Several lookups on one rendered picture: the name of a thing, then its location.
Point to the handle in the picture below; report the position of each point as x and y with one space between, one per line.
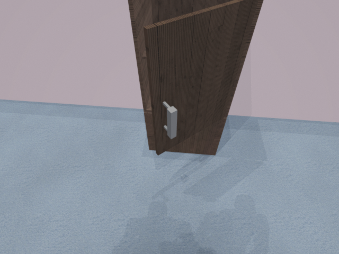
171 127

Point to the cupboard door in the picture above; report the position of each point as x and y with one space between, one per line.
192 61

